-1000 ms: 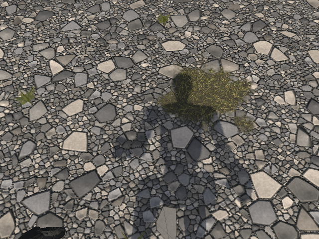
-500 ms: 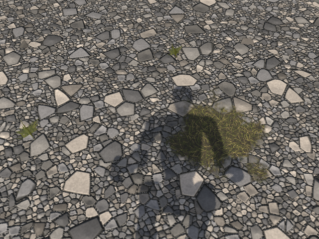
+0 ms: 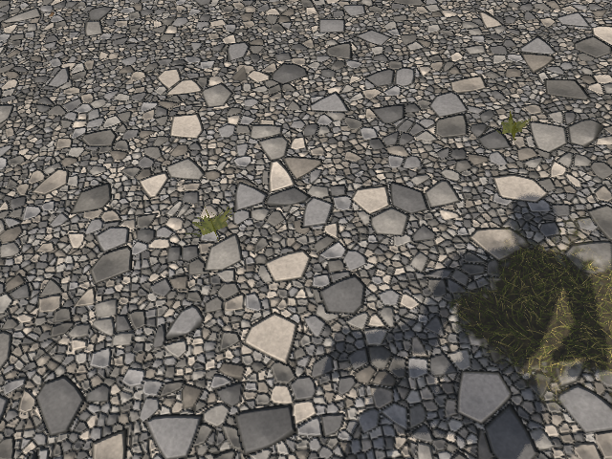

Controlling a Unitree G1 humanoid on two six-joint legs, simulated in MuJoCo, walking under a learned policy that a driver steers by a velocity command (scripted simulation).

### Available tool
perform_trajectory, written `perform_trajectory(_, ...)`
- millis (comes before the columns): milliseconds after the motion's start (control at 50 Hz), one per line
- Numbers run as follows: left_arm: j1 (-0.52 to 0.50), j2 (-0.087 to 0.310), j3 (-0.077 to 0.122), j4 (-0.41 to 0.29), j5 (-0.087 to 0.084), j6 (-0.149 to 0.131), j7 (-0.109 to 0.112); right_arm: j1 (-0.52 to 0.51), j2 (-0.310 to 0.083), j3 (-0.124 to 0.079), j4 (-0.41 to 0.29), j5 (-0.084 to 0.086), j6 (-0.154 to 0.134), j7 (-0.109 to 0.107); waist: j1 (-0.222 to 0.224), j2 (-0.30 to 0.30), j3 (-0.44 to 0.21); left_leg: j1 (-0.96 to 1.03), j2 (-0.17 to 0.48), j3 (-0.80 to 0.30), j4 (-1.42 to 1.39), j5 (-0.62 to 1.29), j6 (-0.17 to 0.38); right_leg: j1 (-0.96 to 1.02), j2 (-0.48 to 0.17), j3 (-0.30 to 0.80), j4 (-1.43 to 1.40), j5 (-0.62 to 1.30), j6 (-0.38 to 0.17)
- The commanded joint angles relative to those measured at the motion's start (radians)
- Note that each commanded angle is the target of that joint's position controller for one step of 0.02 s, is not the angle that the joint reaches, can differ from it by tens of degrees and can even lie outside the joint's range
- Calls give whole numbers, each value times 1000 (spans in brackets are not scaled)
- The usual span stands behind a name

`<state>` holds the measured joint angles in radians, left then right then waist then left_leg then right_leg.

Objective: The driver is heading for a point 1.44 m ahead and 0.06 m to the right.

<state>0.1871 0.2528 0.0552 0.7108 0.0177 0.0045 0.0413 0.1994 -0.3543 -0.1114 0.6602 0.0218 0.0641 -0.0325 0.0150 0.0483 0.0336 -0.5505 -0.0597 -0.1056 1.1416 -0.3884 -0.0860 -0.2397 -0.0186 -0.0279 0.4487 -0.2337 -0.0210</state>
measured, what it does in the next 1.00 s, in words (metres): steps on the spot: left foot, then right foot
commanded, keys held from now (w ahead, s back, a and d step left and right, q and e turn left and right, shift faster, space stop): q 0.28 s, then no key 0.14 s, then e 0.34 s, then w+e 0.24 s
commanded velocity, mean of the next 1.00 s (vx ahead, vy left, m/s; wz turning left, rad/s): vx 0.05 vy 0.00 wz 0.08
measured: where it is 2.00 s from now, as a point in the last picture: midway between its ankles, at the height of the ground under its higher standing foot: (398, 451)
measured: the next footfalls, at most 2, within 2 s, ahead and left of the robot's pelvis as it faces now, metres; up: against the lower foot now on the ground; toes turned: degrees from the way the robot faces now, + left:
left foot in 0.24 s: +0.02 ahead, +0.15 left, +0.00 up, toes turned +11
right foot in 0.62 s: +0.07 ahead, -0.08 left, +0.00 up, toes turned +10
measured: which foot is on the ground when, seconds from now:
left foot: up 0.00-0.22, down 0.24-1.00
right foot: down 0.00-0.24, up 0.26-0.60, down 0.62-0.86, up 0.88-1.00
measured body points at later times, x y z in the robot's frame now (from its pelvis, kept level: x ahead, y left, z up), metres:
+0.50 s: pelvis -0.01 +0.05 +0.00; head +0.02 +0.08 +0.45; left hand +0.05 +0.36 -0.12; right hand +0.22 -0.17 -0.08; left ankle -0.02 +0.14 -0.74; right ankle +0.03 -0.10 -0.68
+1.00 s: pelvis +0.02 +0.06 +0.00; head +0.03 +0.07 +0.45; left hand +0.18 +0.34 -0.10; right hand +0.09 -0.23 -0.10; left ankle -0.03 +0.15 -0.74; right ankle +0.03 -0.10 -0.67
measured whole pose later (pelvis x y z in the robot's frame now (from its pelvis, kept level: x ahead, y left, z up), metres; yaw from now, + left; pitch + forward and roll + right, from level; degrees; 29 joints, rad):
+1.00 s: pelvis +0.02 +0.06 +0.00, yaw +0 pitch +1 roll +0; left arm 0.20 0.31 0.08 0.68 -0.03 0.00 0.02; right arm 0.33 -0.28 -0.08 0.75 0.00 -0.06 -0.01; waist -0.04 -0.04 -0.01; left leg -0.14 -0.03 0.07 0.41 -0.30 0.05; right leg -0.55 0.01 0.11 1.04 -0.33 0.00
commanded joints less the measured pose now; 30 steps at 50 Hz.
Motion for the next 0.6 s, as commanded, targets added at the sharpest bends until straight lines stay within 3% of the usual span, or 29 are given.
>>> perform_trajectory(20, -1, 162, 41, -62, 0, -1, 15, -72, -34, 0, -107, 5, -11, 5, 32, -206, -65, -121, 51, 36, -72, 11, -36, 221, -243, 168, -124, 368, -199)
perform_trajectory(100, -18, 213, 63, -63, -9, 8, 4, -86, -17, 15, -133, -2, -10, 26, 39, -228, -89, 31, 90, 102, -267, -23, -21, 192, -276, 107, -118, 405, -206)
perform_trajectory(180, -29, 234, 73, -53, -31, 6, -14, -59, -36, 6, -138, 1, 1, 42, 24, -239, -94, 154, 77, 156, -457, 15, 27, 169, -300, 71, -73, 433, -188)
perform_trajectory(220, -49, 225, 72, -46, -52, 3, -16, 5, -34, -2, -118, 1, 4, 49, -23, -215, -101, 285, 51, 185, -672, 172, 83, 126, -280, 21, 14, 387, -129)
perform_trajectory(240, 6, 190, 64, -22, -49, -2, -20, 46, -66, -16, -105, -2, 3, 41, -31, -143, -116, 418, 46, 143, -765, 302, 120, 40, -241, -36, 112, 278, -60)
perform_trajectory(260, 17, 133, 46, -36, -5, -4, -25, 88, -172, -45, -113, -1, -2, 25, -23, 106, -133, 609, 246, -142, -786, 635, 199, -209, -139, -130, 381, -76, 40)
perform_trajectory(280, -60, 116, 35, -99, 17, -7, -17, 72, -241, -50, -137, -33, -21, 27, -39, 268, -139, 585, 459, -423, -769, 808, 420, -432, -1, -59, 602, -453, 102)
perform_trajectory(300, -111, 167, 50, -97, 1, -4, -11, 78, -171, -32, -133, -47, -44, 34, -92, 134, -178, 549, 441, -367, -794, 721, 452, -430, -21, 59, 733, -443, 101)
perform_trajectory(320, -108, 177, 55, -89, -18, 1, -10, 28, -135, -15, -121, -45, -57, 32, -56, 110, -139, 503, 378, -264, -795, 646, 394, -424, -39, 79, 752, -359, 88)
perform_trajectory(340, -78, 174, 59, -62, -18, 6, -4, -30, -108, -8, -121, -29, -61, 26, -28, 68, -121, 478, 316, -200, -794, 565, 337, -414, -49, 84, 720, -279, 87)
perform_trajectory(360, -63, 182, 62, -52, -9, 11, 1, -68, -81, 4, -121, -14, -61, 22, -15, 76, -109, 456, 292, -168, -792, 582, 313, -401, -49, 81, 701, -217, 96)
perform_trajectory(420, -17, 154, 54, -32, -17, 12, -6, -81, -56, 23, -109, -28, -59, 10, 6, 88, -137, 414, 252, -107, -794, 632, 313, -298, -26, 60, 670, -119, 117)
perform_trajectory(480, -20, 98, 26, -18, -19, 15, -17, -99, 0, 46, -83, -39, -63, 7, -5, 87, -134, 404, 233, -55, -797, 521, 293, -187, -56, 60, 424, -82, 116)
perform_trajectory(500, -32, 88, 18, -19, -17, 15, -22, -91, 4, 50, -69, -44, -64, 9, -19, 96, -125, 385, 237, -54, -805, 472, 295, -137, -61, 55, 354, -87, 113)
perform_trajectory(540, -42, 113, 19, -25, -23, 17, -28, -69, -19, 47, -38, -53, -65, 18, -38, 105, -91, 350, 256, -77, -816, 372, 309, -76, -52, 37, 274, -118, 103)
perform_trajectory(600, -17, 146, 25, -28, -28, 11, -28, -97, -59, 37, -18, -33, -61, 19, -8, 74, -36, 322, 261, -96, -780, 297, 290, -28, -25, 9, 99, -29, 68)
Keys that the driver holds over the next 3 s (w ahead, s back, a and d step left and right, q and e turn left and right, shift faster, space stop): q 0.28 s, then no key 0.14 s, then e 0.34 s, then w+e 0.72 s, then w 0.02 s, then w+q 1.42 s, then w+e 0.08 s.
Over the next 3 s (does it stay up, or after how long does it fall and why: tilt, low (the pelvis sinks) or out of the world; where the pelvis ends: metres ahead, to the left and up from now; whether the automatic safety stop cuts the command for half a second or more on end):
stays up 1.04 -0.07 -0.01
